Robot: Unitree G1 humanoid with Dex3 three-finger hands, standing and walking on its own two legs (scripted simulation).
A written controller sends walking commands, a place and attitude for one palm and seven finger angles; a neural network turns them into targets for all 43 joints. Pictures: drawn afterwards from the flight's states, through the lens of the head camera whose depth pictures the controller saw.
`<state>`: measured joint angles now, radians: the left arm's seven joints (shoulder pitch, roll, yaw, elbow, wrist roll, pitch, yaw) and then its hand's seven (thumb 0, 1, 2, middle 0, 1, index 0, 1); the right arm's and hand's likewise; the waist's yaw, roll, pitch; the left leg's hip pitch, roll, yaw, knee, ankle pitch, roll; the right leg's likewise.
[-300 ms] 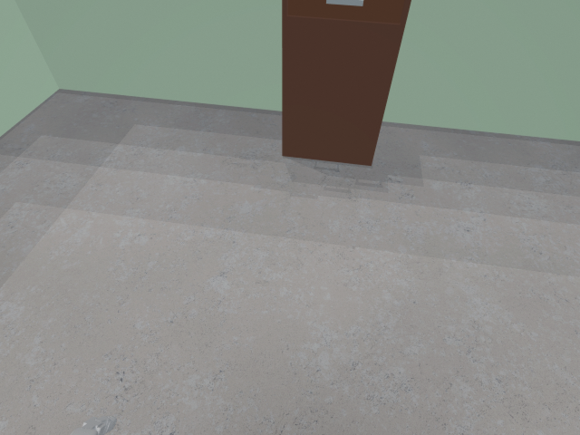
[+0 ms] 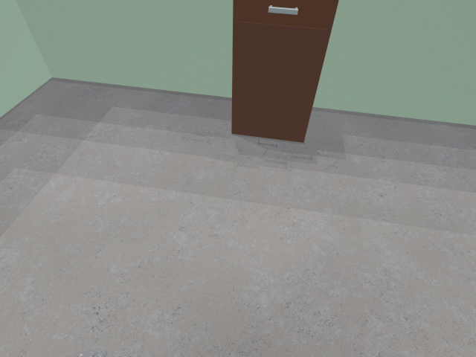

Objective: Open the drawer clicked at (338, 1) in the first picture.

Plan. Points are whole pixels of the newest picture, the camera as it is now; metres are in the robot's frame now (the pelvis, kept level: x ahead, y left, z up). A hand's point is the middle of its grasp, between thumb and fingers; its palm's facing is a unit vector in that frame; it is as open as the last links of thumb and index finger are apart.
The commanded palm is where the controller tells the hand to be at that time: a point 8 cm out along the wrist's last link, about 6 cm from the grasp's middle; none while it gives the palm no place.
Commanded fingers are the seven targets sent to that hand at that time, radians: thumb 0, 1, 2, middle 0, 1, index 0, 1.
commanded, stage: stand and wait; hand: left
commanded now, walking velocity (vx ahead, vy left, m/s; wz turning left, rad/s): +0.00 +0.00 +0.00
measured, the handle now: (283, 9) +1.59 -0.12 +0.04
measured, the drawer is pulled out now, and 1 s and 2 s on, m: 0.00 0.00 0.00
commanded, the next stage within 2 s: look at it before walking up in 0.52 s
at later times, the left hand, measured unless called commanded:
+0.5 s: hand out of the picture +0.05 +0.25 -0.15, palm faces -0.04 -0.94 -0.34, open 7.4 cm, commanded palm none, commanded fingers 0.00 0.90 0.90 -0.20 -0.30 -0.20 -0.30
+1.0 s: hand out of the picture +0.06 +0.24 -0.15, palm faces -0.04 -0.94 -0.33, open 7.4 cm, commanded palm none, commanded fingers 0.00 0.90 0.90 -0.20 -0.30 -0.20 -0.30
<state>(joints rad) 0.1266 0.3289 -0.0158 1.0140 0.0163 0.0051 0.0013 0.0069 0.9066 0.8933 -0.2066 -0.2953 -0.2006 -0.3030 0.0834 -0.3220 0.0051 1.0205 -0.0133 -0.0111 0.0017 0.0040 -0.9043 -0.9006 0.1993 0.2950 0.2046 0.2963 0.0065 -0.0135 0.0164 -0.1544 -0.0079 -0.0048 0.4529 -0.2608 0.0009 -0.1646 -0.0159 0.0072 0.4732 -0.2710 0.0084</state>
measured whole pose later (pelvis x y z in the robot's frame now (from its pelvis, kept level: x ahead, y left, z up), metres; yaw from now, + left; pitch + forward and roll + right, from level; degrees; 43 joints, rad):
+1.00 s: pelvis -0.02 +0.00 +0.00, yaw +0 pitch -2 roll +0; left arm 0.14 0.34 -0.01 1.09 0.02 0.00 0.00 0.01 0.91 0.89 -0.21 -0.30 -0.20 -0.30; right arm 0.12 -0.34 0.00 1.11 -0.01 -0.01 0.01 0.00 -0.91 -0.90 0.20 0.29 0.20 0.30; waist 0.00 -0.01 0.04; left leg -0.14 0.00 0.00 0.38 -0.20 -0.01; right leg -0.16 0.00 0.01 0.40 -0.21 0.00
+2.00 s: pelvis +0.19 +0.01 -0.02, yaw -16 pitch -1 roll +0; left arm 0.43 0.18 0.06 1.13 0.03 -0.01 0.00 0.01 0.91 0.89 -0.21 -0.30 -0.20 -0.30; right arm 0.12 -0.14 -0.03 0.96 -0.02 -0.08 0.01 0.00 -0.91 -0.90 0.20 0.29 0.20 0.30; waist 0.04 -0.06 0.06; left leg -0.38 0.08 0.16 0.68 -0.28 0.02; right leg -0.27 0.00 0.05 1.10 -0.47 -0.04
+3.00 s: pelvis +0.61 -0.11 +0.00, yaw -31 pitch -1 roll +0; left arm 0.27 0.18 0.08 1.07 0.04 0.01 -0.02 0.01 0.92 0.89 -0.20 -0.29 -0.19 -0.30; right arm 0.33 -0.12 -0.03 1.08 -0.02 -0.08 -0.02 0.00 -0.93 -0.90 0.19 0.29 0.20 0.30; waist 0.02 -0.04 0.03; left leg -0.10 0.06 0.27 0.38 -0.27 0.03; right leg -0.57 -0.10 -0.04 1.15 -0.19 0.00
